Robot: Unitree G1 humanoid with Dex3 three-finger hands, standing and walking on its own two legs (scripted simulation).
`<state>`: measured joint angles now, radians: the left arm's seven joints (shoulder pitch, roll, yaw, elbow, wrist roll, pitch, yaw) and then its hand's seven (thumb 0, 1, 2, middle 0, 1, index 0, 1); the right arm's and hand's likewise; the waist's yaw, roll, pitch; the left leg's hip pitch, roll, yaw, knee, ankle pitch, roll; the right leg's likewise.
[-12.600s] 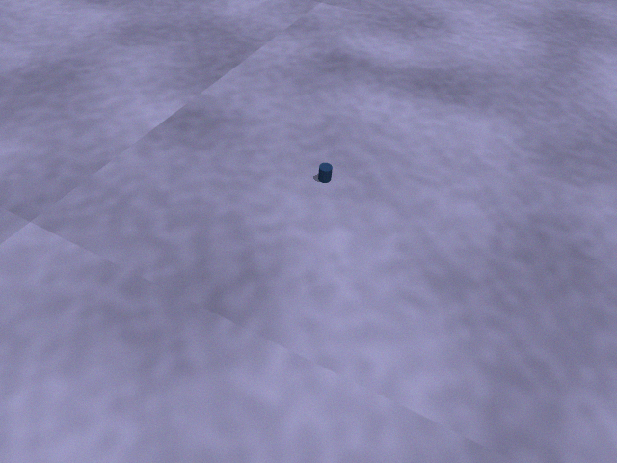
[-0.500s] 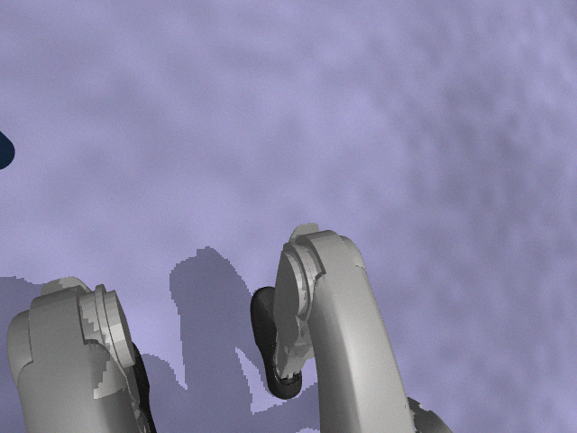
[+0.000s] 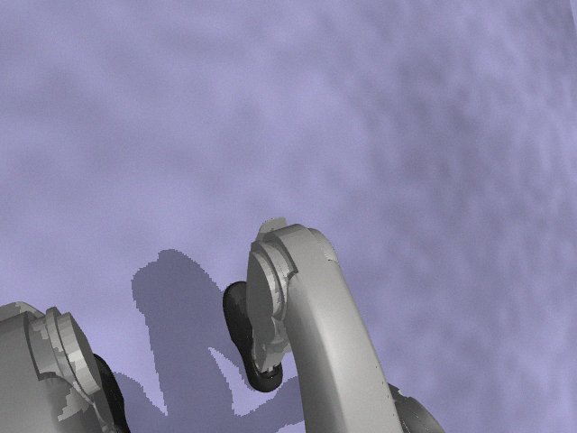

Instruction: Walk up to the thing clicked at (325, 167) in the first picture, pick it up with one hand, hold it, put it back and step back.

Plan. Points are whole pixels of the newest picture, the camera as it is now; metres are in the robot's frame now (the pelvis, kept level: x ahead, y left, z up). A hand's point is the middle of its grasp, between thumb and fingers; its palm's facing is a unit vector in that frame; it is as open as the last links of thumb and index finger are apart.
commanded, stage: rest palm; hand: left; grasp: from above
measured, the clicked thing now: out of the picture +0.51 +0.31 -0.28
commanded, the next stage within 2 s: close in 1.26 s
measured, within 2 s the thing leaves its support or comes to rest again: neither
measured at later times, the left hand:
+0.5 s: hand out of the picture +0.50 +0.30 -0.23, palm faces -0.45 -0.10 -0.89, open 13.4 cm
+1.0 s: hand out of the picture +0.50 +0.30 -0.24, palm faces -0.46 -0.11 -0.88, open 13.1 cm
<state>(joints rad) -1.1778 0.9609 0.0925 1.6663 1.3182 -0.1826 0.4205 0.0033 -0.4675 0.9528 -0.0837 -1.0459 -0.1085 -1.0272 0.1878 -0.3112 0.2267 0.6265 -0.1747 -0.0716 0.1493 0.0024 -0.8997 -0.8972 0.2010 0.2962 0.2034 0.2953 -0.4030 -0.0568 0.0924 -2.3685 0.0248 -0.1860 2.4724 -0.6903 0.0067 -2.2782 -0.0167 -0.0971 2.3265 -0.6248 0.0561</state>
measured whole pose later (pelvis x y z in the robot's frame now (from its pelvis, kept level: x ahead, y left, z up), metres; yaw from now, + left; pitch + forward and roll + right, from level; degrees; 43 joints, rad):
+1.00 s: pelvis +0.00 +0.00 -0.01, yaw -3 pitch +30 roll -14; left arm -1.18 1.05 0.09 1.72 1.31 -0.21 0.51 0.00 -0.40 1.02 -0.14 -1.08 -0.15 -1.07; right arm 0.15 -0.35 0.30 0.61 -0.22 -0.16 0.19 0.00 -0.91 -0.90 0.20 0.30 0.20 0.30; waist -0.42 -0.12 0.16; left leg -2.36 0.03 -0.24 2.53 -0.73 0.00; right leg -2.26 0.00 -0.14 2.35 -0.63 0.06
